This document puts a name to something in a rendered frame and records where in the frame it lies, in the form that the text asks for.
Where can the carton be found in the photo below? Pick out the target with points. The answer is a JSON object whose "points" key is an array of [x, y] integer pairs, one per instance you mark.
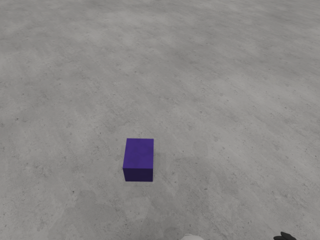
{"points": [[138, 160]]}

